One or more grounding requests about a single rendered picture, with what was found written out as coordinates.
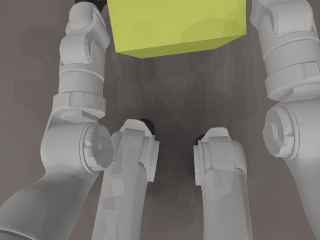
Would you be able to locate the carton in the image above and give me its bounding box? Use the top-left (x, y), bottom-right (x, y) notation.
top-left (107, 0), bottom-right (246, 59)

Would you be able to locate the right robot forearm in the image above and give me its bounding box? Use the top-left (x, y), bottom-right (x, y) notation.
top-left (249, 0), bottom-right (320, 103)

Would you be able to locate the left robot hand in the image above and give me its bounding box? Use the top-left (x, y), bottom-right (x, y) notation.
top-left (75, 0), bottom-right (107, 14)

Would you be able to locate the robot right upper arm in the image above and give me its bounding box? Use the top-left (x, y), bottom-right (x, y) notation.
top-left (262, 98), bottom-right (320, 240)

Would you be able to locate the right robot shin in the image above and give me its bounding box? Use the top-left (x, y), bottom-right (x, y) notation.
top-left (201, 127), bottom-right (247, 177)

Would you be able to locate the robot left upper arm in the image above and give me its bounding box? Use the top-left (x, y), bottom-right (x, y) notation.
top-left (0, 122), bottom-right (115, 240)

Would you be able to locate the robot left thigh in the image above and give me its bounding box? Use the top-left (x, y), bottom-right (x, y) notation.
top-left (91, 128), bottom-right (160, 240)

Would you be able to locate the left robot forearm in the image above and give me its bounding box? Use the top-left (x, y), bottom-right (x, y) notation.
top-left (40, 1), bottom-right (111, 159)

